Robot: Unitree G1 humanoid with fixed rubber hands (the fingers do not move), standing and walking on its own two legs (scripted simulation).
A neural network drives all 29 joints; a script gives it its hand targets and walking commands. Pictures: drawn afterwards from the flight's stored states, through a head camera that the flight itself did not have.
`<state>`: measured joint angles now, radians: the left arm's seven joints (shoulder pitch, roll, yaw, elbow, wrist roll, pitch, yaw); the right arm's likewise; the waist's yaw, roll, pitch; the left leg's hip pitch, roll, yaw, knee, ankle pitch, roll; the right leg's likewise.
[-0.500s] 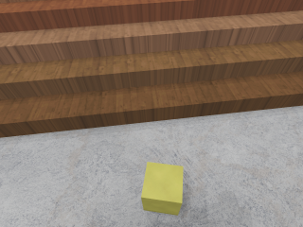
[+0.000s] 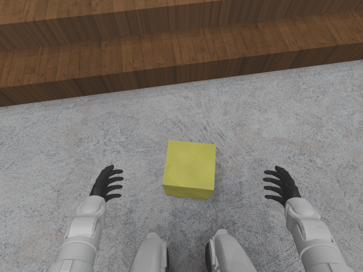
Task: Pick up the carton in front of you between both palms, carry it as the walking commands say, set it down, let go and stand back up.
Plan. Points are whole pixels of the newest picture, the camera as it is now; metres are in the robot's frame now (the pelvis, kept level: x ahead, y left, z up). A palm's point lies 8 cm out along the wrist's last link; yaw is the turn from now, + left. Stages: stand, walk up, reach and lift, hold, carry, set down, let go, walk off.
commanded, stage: reach and lift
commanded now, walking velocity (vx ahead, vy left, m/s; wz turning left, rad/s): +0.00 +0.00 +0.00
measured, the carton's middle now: (189, 171) +0.48 -0.03 -0.58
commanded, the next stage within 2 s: none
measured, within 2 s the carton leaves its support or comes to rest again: neither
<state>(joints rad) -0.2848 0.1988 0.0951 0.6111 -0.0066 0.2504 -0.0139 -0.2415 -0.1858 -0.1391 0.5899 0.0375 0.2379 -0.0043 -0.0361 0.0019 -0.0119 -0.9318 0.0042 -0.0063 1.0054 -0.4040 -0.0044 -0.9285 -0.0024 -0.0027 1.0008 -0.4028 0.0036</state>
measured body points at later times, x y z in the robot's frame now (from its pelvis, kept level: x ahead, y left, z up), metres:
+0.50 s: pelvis -0.04 +0.00 -0.05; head +0.25 +0.00 +0.29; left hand +0.51 +0.17 -0.14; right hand +0.45 -0.23 -0.14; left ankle +0.04 +0.12 -0.67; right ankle +0.04 -0.12 -0.67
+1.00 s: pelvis -0.03 +0.01 -0.16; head +0.32 +0.01 +0.12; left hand +0.52 +0.15 -0.33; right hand +0.46 -0.23 -0.32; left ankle +0.04 +0.13 -0.67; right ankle +0.04 -0.12 -0.67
